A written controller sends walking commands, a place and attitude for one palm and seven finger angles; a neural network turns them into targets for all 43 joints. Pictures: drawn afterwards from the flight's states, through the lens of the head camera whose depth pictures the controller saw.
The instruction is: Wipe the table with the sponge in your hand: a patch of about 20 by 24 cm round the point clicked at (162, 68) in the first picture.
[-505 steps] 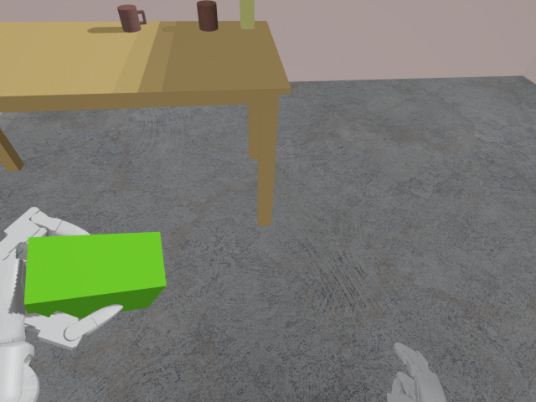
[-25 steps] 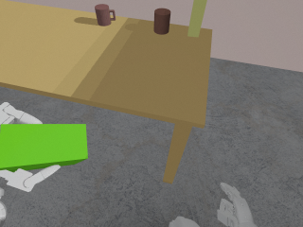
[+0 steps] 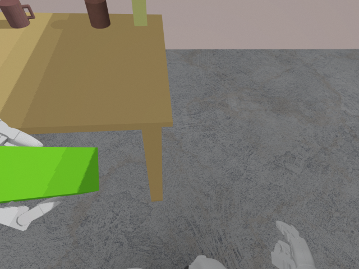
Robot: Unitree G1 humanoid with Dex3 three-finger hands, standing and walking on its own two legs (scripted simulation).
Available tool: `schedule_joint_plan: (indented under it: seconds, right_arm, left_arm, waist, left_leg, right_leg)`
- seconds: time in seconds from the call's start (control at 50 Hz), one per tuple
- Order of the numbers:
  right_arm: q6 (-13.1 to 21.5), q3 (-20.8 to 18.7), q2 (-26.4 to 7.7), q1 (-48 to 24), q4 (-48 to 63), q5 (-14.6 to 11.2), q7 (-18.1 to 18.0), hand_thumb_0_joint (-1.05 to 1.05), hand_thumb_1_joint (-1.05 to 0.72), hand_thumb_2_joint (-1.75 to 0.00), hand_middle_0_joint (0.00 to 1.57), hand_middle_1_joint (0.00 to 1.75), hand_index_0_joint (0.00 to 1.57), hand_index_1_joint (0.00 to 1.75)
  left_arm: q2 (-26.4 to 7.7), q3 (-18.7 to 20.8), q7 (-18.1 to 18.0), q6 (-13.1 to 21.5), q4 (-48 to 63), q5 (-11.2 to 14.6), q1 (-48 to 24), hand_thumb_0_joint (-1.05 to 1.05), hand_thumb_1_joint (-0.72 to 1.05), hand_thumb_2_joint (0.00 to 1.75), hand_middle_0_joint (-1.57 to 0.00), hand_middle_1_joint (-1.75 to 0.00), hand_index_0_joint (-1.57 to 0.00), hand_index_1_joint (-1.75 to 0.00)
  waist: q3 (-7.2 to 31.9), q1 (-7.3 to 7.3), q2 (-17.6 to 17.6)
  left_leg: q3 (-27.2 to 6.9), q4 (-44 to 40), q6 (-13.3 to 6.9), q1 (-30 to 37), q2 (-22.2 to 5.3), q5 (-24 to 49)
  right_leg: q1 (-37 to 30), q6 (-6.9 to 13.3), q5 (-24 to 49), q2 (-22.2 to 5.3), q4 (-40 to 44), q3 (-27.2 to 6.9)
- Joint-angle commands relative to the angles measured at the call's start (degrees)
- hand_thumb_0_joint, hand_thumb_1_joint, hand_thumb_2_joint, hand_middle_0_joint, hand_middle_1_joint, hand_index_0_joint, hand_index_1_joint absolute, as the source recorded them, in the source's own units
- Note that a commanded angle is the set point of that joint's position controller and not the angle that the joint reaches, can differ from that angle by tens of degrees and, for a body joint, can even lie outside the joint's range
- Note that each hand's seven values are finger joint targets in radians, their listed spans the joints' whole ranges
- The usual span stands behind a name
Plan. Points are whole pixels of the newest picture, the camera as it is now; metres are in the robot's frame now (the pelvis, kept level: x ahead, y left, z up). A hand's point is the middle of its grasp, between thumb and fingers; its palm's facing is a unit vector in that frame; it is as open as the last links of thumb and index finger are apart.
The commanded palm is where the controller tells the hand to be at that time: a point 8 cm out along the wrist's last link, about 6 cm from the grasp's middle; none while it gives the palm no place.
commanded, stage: turn to face it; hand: left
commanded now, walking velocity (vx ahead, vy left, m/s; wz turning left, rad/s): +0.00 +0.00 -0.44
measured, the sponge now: (60, 174) +0.23 +0.21 +0.15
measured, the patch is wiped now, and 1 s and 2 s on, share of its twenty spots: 0.00 0.00 0.00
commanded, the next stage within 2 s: take the last steps up to it in 0.32 s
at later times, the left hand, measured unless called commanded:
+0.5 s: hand (117, 185) +0.21 +0.12 +0.17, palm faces +0.14 -0.84 -0.53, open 10.6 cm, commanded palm +0.16 +0.18 +0.19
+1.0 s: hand (96, 195) +0.19 +0.14 +0.17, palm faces +0.24 -0.87 -0.43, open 10.6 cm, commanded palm +0.15 +0.20 +0.19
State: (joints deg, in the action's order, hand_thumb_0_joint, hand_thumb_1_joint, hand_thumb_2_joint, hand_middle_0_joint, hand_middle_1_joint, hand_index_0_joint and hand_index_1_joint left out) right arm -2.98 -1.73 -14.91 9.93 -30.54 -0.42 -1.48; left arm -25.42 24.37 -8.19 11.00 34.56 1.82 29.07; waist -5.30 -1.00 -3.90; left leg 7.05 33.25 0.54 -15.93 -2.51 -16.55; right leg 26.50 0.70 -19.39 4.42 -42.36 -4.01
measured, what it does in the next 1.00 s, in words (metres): steps on the spot: right foot, then left foot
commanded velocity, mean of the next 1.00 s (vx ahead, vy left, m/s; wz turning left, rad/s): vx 0.11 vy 0.09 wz -0.10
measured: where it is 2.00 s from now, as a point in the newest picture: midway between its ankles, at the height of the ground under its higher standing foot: outside the picture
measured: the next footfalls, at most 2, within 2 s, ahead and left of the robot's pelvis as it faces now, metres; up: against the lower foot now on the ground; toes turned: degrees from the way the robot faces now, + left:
right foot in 0.26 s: -0.01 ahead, -0.17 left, +0.00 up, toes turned -17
left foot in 0.58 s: +0.03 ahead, +0.08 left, +0.00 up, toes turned -2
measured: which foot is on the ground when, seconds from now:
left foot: down 0.00-0.26, up 0.28-0.56, down 0.58-1.00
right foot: up 0.00-0.24, down 0.26-1.00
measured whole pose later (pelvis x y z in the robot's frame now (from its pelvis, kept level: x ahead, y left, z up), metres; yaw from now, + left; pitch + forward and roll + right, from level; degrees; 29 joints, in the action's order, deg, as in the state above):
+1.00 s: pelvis -0.06 -0.05 +0.01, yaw -9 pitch +0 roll +1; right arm 1.4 0.9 -11.3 11.3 -36.1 0.4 -2.5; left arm -20.5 18.5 -8.7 12.7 28.3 0.1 27.4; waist -2.5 -0.1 -0.6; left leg 5.3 39.5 0.5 -19.2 -2.5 -21.5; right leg 14.6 0.1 -18.0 -4.7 -33.0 6.1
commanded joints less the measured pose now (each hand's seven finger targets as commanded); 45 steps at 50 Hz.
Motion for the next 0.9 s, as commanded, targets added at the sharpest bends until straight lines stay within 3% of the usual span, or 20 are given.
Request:
schedule_joint_plan:
  seconds: [0.0,0.04,0.18,0.2,0.22,0.24,0.26,0.3,0.34,0.46,0.52,0.56,0.6,0.64,0.72,0.76,0.8,0.82,0.84,0.88]
  right_arm:
    - [5.2,-1.4,-4.2,-3.7,8.4,0.2,-0.4,0.0,-0.9,-0.9,0.2,0.3,0.2,0.3]
    - [6.3,-1.7,-4.8,-2.4,8.1,-0.8,0.4,0.0,-0.9,-0.9,0.2,0.3,0.2,0.3]
    - [9.8,-1.6,-4.9,0.5,7.4,-0.2,0.4,0.0,-0.9,-0.9,0.2,0.3,0.2,0.3]
    - [9.9,-1.3,-4.5,0.1,7.6,-0.4,0.8,0.0,-0.9,-0.9,0.2,0.3,0.2,0.3]
    - [9.8,-1.1,-3.3,0.7,7.2,-0.5,1.0,0.0,-0.9,-0.9,0.2,0.3,0.2,0.3]
    - [9.5,-0.2,-1.2,-0.6,8.0,-0.4,0.7,0.0,-0.9,-0.9,0.2,0.3,0.2,0.3]
    - [9.0,-0.5,-1.6,-2.0,8.2,-0.9,0.3,0.0,-0.9,-0.9,0.2,0.3,0.2,0.3]
    - [7.5,0.4,-0.6,-4.3,7.6,-0.7,0.4,0.0,-0.9,-0.9,0.2,0.3,0.2,0.3]
    - [6.2,1.0,-0.1,-5.5,6.4,-0.3,-0.1,0.0,-0.9,-0.9,0.2,0.3,0.2,0.3]
    - [6.6,-0.1,-2.1,-4.0,5.7,0.2,-1.4,0.0,-0.9,-0.9,0.2,0.3,0.2,0.3]
    - [6.8,-0.9,-3.3,-1.7,5.3,0.2,-1.8,0.0,-0.9,-0.9,0.2,0.3,0.2,0.3]
    - [7.1,-2.0,-5.3,-1.9,6.3,0.3,-2.3,0.0,-0.9,-0.9,0.2,0.3,0.2,0.3]
    - [7.5,-1.1,-4.6,-2.5,5.9,0.4,-2.7,0.0,-0.9,-0.9,0.2,0.3,0.2,0.3]
    - [8.6,-1.1,-4.2,-2.6,5.3,0.8,-2.7,0.0,-0.9,-0.9,0.2,0.3,0.2,0.3]
    - [10.3,-1.1,-4.9,-0.6,3.9,0.5,-2.4,0.0,-0.9,-0.9,0.2,0.3,0.2,0.3]
    - [10.0,-1.0,-4.1,-0.6,3.6,0.5,-2.3,0.0,-0.9,-0.9,0.2,0.3,0.2,0.3]
    - [9.1,-1.9,-3.7,-0.6,3.6,-0.1,-1.8,0.0,-0.9,-0.9,0.2,0.3,0.2,0.3]
    - [8.7,-1.6,-3.4,-2.2,3.7,-0.2,-1.9,0.0,-0.9,-0.9,0.2,0.3,0.2,0.3]
    - [8.4,-0.9,-2.9,-3.7,3.7,0.2,-1.9,0.0,-0.9,-0.9,0.2,0.3,0.2,0.3]
    - [7.6,0.0,-2.4,-4.4,3.2,0.6,-1.7,0.0,-0.9,-0.9,0.2,0.3,0.2,0.3]
  left_arm:
    - [-6.3,3.1,-0.3,4.1,11.5,-0.4,-6.2,0.0,0.1,1.3,-1.2,-1.6,-1.2,-1.6]
    - [-3.3,-0.2,-0.3,3.4,11.0,-0.3,-6.1,0.0,0.1,1.3,-1.2,-1.6,-1.2,-1.6]
    - [-5.9,2.6,-0.8,3.3,8.1,-0.1,-6.6,0.0,0.1,1.3,-1.2,-1.6,-1.2,-1.6]
    - [-6.0,2.7,-0.8,3.7,9.2,-0.1,-7.3,0.0,0.1,1.3,-1.2,-1.6,-1.2,-1.6]
    - [-8.1,4.4,-0.9,4.1,8.3,-0.3,-6.9,0.0,0.1,1.3,-1.2,-1.6,-1.2,-1.6]
    - [-11.0,7.0,-1.4,4.6,7.6,-0.2,-5.6,0.0,0.1,1.3,-1.2,-1.6,-1.2,-1.6]
    - [-10.3,8.2,-1.4,3.3,4.1,1.2,-2.2,0.0,0.1,1.3,-1.2,-1.6,-1.2,-1.6]
    - [-10.0,8.6,-1.4,3.0,8.3,1.7,0.7,0.0,0.1,1.3,-1.2,-1.6,-1.2,-1.6]
    - [-8.1,8.4,-1.6,3.6,9.0,1.5,2.5,0.0,0.1,1.3,-1.2,-1.6,-1.2,-1.6]
    - [-7.2,7.0,-2.2,3.8,8.9,0.5,2.0,0.0,0.1,1.3,-1.2,-1.6,-1.2,-1.6]
    - [-6.8,5.5,-2.5,3.6,9.1,-0.2,1.6,0.0,0.1,1.3,-1.2,-1.6,-1.2,-1.6]
    - [-7.0,4.7,-2.3,4.1,10.9,-0.6,0.0,0.0,0.1,1.3,-1.2,-1.6,-1.2,-1.6]
    - [-6.5,4.4,-2.1,4.6,8.3,-0.9,0.4,0.0,0.1,1.3,-1.2,-1.6,-1.2,-1.6]
    - [-5.7,2.6,-2.0,4.9,7.5,-1.4,-3.3,0.0,0.1,1.3,-1.2,-1.6,-1.2,-1.6]
    - [-4.2,0.4,-1.8,5.0,6.5,-1.5,-6.1,0.0,0.1,1.3,-1.2,-1.6,-1.2,-1.6]
    - [-6.0,1.7,-2.1,5.4,4.8,-1.5,-7.8,0.0,0.1,1.3,-1.2,-1.6,-1.2,-1.6]
    - [-6.6,1.8,-1.8,4.4,3.2,-0.7,-8.5,0.0,0.1,1.3,-1.2,-1.6,-1.2,-1.6]
    - [-7.2,2.5,-1.9,4.2,2.6,-0.4,-7.8,0.0,0.1,1.3,-1.2,-1.6,-1.2,-1.6]
    - [-7.5,2.9,-2.0,4.3,3.4,-0.3,-8.0,0.0,0.1,1.3,-1.2,-1.6,-1.2,-1.6]
    - [-7.9,3.7,-2.0,4.9,5.0,-0.6,-8.0,0.0,0.1,1.3,-1.2,-1.6,-1.2,-1.6]
  waist:
    - [5.5,0.29,16.3]
    - [6.0,0.05,17.7]
    - [9.4,0.58,19.1]
    - [10.4,0.38,16.9]
    - [12.1,1.01,8.4]
    - [12.7,0.64,-5.7]
    - [15.0,-0.87,-14.2]
    - [15.3,0.02,-8.8]
    - [15.0,0.72,-3.2]
    - [15.1,0.49,-2.5]
    - [14.6,1.72,0.9]
    - [11.5,1.09,10.6]
    - [8.2,0.74,20.9]
    - [4.5,1.36,19.0]
    - [7.7,1.57,15.2]
    - [9.8,2.07,6.9]
    - [8.4,1.62,-7.6]
    - [6.6,0.61,-8.9]
    - [5.4,0.2,-6.4]
    - [7.1,0.5,-3.0]
  left_leg:
    - [-14.7,-14.8,-10.1,2.1,-23.3,15.7]
    - [-4.9,-12.5,-6.3,3.4,-18.5,19.6]
    - [-0.3,-3.8,-1.9,2.7,-16.1,17.4]
    - [0.0,0.3,-0.8,1.4,-15.0,15.6]
    - [2.0,8.3,1.0,-0.9,-11.7,9.5]
    - [2.8,18.0,3.3,-11.7,-5.1,-10.0]
    - [-2.3,29.0,3.4,-15.9,-1.9,-18.5]
    - [-7.8,35.8,3.6,-18.9,-2.9,-14.4]
    - [-6.5,32.0,3.9,-16.6,-2.7,-11.8]
    - [-3.4,9.2,1.4,-5.3,-0.2,-6.9]
    - [-3.0,-7.7,-0.1,4.5,0.1,-1.0]
    - [-10.6,-14.2,-4.0,5.3,-7.5,-0.8]
    - [-19.9,-19.5,-8.1,-0.6,-14.5,-6.6]
    - [-19.4,-19.4,-9.4,-7.0,-14.2,-8.4]
    - [-11.7,-9.7,-5.7,-3.4,-9.0,5.6]
    - [-7.0,-2.2,-3.3,-8.0,-5.1,3.6]
    - [-2.0,9.6,-0.2,-11.9,0.9,-8.7]
    - [-4.1,16.4,-0.1,-14.9,0.4,-11.7]
    - [-6.1,20.1,-0.1,-16.8,-0.6,-12.5]
    - [-6.6,16.3,-0.2,-13.5,-2.3,-10.6]
  right_leg:
    - [6.8,-3.4,-8.8,-6.2,-25.3,0.8]
    - [3.8,-3.9,-6.7,-6.3,-17.1,6.2]
    - [-13.0,-3.9,0.3,-3.5,10.9,13.3]
    - [-16.9,-3.1,5.7,-4.9,16.0,11.8]
    - [-19.6,-0.2,18.5,-11.0,18.8,5.0]
    - [-25.2,4.9,42.9,-20.1,18.1,-8.8]
    - [-24.7,7.4,48.1,-23.9,19.5,-15.8]
    - [-26.4,9.5,46.2,-23.6,17.6,-13.4]
    - [-24.8,8.9,44.9,-21.4,17.7,-7.9]
    - [-18.7,8.6,21.3,-19.7,22.4,-7.9]
    - [-15.9,5.1,7.4,-17.2,21.5,-5.9]
    - [-11.6,1.4,-1.2,-10.5,15.3,-2.1]
    - [-8.3,-0.6,-7.9,-5.5,3.8,6.3]
    - [-10.2,-0.9,-7.4,-6.1,-0.8,7.4]
    - [-16.5,-1.0,0.2,-6.7,14.4,10.0]
    - [-21.9,2.4,11.5,-13.8,16.7,1.0]
    - [-18.8,7.3,2.8,-24.5,23.5,-15.5]
    - [-18.6,9.9,2.2,-27.9,26.5,-19.8]
    - [-18.5,11.1,4.1,-29.2,27.2,-19.5]
    - [-18.1,10.2,11.8,-27.3,24.5,-11.5]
